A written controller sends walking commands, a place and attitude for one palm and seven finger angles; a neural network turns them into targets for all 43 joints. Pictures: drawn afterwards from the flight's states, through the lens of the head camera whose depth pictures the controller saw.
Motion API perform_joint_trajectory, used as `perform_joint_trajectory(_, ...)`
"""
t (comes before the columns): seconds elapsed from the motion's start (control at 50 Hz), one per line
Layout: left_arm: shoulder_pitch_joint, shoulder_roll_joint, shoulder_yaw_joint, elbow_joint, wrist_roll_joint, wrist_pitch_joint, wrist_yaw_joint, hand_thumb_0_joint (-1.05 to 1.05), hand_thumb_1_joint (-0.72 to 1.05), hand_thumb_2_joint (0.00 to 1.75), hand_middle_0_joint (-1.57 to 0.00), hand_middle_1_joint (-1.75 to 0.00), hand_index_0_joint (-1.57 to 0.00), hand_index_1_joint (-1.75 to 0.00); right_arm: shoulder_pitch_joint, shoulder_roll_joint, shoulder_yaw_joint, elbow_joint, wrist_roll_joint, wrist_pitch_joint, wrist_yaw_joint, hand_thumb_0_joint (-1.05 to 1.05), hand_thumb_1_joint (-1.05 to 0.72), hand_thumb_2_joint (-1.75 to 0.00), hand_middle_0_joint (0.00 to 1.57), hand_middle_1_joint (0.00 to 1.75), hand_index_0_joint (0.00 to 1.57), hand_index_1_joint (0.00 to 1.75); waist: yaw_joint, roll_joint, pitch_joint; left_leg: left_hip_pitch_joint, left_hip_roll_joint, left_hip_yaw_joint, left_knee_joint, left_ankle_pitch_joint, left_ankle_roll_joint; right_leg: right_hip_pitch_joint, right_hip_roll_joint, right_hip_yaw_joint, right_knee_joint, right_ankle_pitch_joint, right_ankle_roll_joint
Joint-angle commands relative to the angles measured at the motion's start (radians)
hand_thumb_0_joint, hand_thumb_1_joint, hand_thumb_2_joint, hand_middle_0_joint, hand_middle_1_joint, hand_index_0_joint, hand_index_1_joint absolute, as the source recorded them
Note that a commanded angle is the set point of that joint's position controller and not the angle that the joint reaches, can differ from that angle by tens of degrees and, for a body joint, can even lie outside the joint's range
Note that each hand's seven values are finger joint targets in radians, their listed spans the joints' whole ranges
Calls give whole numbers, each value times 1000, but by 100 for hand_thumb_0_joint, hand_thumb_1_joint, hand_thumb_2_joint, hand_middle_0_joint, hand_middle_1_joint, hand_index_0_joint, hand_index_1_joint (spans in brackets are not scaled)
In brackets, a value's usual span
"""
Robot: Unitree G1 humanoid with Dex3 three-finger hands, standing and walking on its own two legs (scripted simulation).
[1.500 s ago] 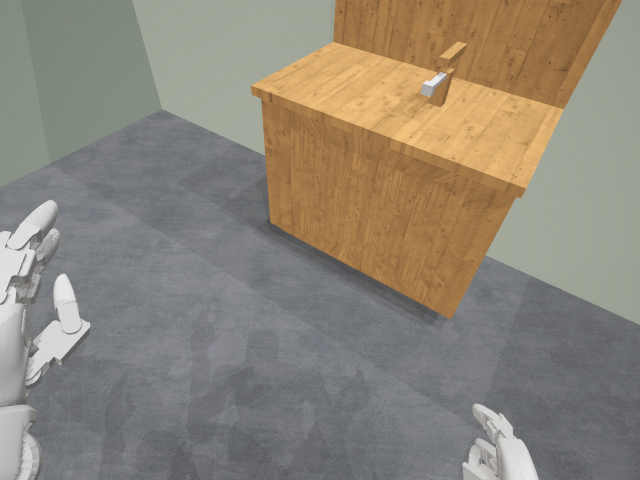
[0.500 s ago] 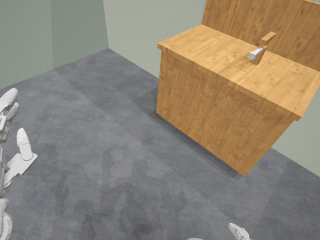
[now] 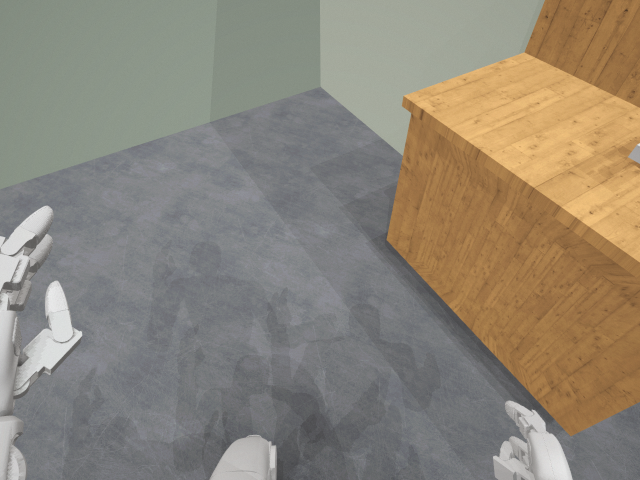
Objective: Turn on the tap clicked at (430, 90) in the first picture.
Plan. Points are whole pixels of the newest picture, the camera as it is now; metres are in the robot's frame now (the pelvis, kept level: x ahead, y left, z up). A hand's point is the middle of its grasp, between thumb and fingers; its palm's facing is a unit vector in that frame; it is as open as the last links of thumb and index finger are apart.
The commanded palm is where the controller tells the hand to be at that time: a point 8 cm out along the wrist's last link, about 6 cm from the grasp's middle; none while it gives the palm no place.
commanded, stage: walk to a spot facing it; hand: left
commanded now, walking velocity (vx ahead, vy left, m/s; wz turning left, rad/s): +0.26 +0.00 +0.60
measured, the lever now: out of the picture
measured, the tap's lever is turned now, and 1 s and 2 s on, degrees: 0 0 0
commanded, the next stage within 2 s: turn to face it in 0.26 s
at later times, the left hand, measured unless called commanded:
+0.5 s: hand (4, 246) +0.27 +0.30 +0.21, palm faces +0.55 -0.70 -0.45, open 7.4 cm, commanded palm +0.23 +0.33 +0.18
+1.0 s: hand (143, 188) +0.36 +0.21 +0.20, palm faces +0.35 -0.79 -0.51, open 7.4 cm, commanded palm +0.32 +0.26 +0.18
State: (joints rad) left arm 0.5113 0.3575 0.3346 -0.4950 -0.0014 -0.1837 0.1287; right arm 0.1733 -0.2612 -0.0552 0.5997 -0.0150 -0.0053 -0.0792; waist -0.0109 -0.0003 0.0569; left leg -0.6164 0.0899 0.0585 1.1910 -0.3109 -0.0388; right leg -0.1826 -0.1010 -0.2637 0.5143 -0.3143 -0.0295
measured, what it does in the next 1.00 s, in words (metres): walks ahead: left foot, then right foot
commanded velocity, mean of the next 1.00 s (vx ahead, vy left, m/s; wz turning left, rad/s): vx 0.07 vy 0.00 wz -0.20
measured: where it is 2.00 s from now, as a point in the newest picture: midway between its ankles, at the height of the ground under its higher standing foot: outside the picture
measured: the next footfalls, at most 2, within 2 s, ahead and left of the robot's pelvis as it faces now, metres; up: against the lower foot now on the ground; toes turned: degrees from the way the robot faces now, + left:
left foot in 0.22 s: +0.18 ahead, +0.14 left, +0.00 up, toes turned +17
right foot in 0.66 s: +0.27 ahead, -0.09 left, +0.00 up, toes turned +2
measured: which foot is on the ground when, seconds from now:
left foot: up 0.00-0.20, down 0.22-0.68, up 0.70-1.00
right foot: down 0.00-0.22, up 0.24-0.64, down 0.66-1.00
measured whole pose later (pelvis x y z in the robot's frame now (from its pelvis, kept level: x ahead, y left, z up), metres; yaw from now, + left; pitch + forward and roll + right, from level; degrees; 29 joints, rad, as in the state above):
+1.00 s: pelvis +0.15 -0.02 -0.01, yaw -1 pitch +2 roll +2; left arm 0.54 0.45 0.43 -0.61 -0.04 -0.25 0.13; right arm 0.20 -0.27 -0.05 0.54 0.00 -0.01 -0.05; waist -0.01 -0.03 0.01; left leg -0.34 0.04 0.05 0.70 -0.42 -0.06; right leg -0.42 0.06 0.03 0.51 -0.13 -0.07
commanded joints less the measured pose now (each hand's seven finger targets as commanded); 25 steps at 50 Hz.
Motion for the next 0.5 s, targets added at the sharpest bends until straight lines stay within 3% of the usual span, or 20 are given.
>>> perform_joint_trajectory(0.0, -98, 212, 167, -277, -16, -68, 52, 0, 90, 90, -20, -30, -20, -30, -72, -23, -1, -170, -5, -58, -6, 0, -90, -90, 20, 30, 20, 30, 29, -125, -73, 13, 28, 82, -260, 39, 2, 78, -260, 116, -198, 428, -72)
perform_joint_trajectory(0.08, -42, 178, 161, -253, -20, -47, 75, 0, 90, 90, -20, -30, -20, -30, -30, -19, -7, -195, 2, -59, -6, 0, -90, -90, 20, 30, 20, 30, 46, -171, -120, 77, -9, 163, -448, 5, 14, 175, -276, 90, -97, 624, -71)
perform_joint_trajectory(0.1, -46, 184, 169, -273, -19, -47, 82, 0, 90, 90, -20, -30, -20, -30, -30, -9, -4, -204, 4, -59, -7, 0, -90, -90, 20, 30, 20, 30, 50, -182, -142, 126, -44, 199, -497, 5, 21, 180, -261, 66, -44, 702, -64)
perform_joint_trajectory(0.12, -51, 188, 170, -270, -19, -45, 86, 0, 90, 90, -20, -30, -20, -30, -22, -10, -7, -205, 6, -58, -9, 0, -90, -90, 20, 30, 20, 30, 40, -192, -172, 194, -77, 224, -551, 15, 27, 179, -256, 40, 44, 771, -52)
perform_joint_trajectory(0.14, -67, 189, 165, -272, -24, -44, 90, 0, 90, 90, -20, -30, -20, -30, -7, -13, -9, -206, 7, -55, -12, 0, -90, -90, 20, 30, 20, 30, 12, -180, -219, 297, -126, 257, -624, 56, 32, 160, -236, 0, 176, 811, -25)
perform_joint_trajectory(0.16, -100, 195, 159, -298, -28, -50, 92, 0, 90, 90, -20, -30, -20, -30, 2, -18, -14, -212, 9, -56, -19, 0, -90, -90, 20, 30, 20, 30, -24, -121, -272, 468, -140, 251, -706, 131, 48, 73, -214, -19, 368, 786, 16)
perform_joint_trajectory(0.18, -73, 180, 148, -295, -29, -62, 89, 0, 90, 90, -20, -30, -20, -30, 6, -33, -15, -212, 10, -62, -21, 0, -90, -90, 20, 30, 20, 30, -41, 60, -318, 694, -24, 53, -735, 279, 111, -134, -147, -12, 633, 446, 66)
perform_joint_trajectory(0.2, -96, 184, 147, -355, -41, -79, 85, 0, 90, 90, -20, -30, -20, -30, -16, -52, -6, -223, 9, -72, -10, 0, -90, -90, 20, 30, 20, 30, -11, 301, -340, 817, 284, -450, -733, 769, 283, -398, 20, 79, 865, -292, 108)
perform_joint_trajectory(0.22, -134, 247, 181, -344, -19, -83, 79, 0, 90, 90, -20, -30, -20, -30, -12, -44, 11, -216, 16, -87, 12, 0, -90, -90, 20, 30, 20, 30, -18, 228, -309, 844, 385, -639, -759, 877, 365, -534, 34, 210, 966, -394, 83)
perform_joint_trajectory(0.24, -183, 264, 183, -297, -13, -71, 56, 0, 90, 90, -20, -30, -20, -30, -36, -61, 7, -188, 20, -85, 26, 0, -90, -90, 20, 30, 20, 30, -25, 103, -257, 761, 342, -547, -773, 734, 319, -543, -13, 258, 958, -311, 73)
perform_joint_trajectory(0.28, -144, 297, 236, -364, -20, -68, 52, 0, 90, 90, -20, -30, -20, -30, -45, -78, -23, -175, 33, -77, 26, 0, -90, -90, 20, 30, 20, 30, -9, 126, -244, 620, 278, -427, -796, 517, 287, -520, -32, 268, 892, -228, 90)
perform_joint_trajectory(0.32, -62, 256, 223, -428, -38, -70, 44, 0, 90, 90, -20, -30, -20, -30, -55, -49, -7, -162, 34, -82, 37, 0, -90, -90, 20, 30, 20, 30, 4, 197, -208, 497, 211, -318, -844, 361, 248, -474, -31, 245, 795, -129, 101)
perform_joint_trajectory(0.34, -14, 248, 231, -427, -49, -71, 43, 0, 90, 90, -20, -30, -20, -30, -56, -37, 4, -151, 33, -87, 41, 0, -90, -90, 20, 30, 20, 30, 10, 218, -198, 450, 199, -278, -869, 315, 238, -448, -25, 232, 744, -82, 104)
perform_joint_trajectory(0.38, 28, 230, 238, -415, -50, -73, 42, 0, 90, 90, -20, -30, -20, -30, -50, -30, 11, -145, 30, -98, 51, 0, -90, -90, 20, 30, 20, 30, 17, 248, -210, 395, 163, -164, -889, 298, 204, -370, -12, 191, 627, -3, 98)
perform_joint_trajectory(0.42, 36, 178, 200, -345, -49, -75, 36, 0, 90, 90, -20, -30, -20, -30, -33, -27, 12, -131, 28, -108, 49, 0, -90, -90, 20, 30, 20, 30, 11, 232, -192, 350, 162, -99, -901, 299, 187, -295, 10, 162, 514, 22, 98)
perform_joint_trajectory(0.48, -45, 137, 147, -227, -38, -70, 28, 0, 90, 90, -20, -30, -20, -30, 1, -37, 14, -112, 26, -127, 26, 0, -90, -90, 20, 30, 20, 30, 5, 202, -168, 370, 183, -40, -904, 297, 171, -253, 42, 145, 364, 10, 94)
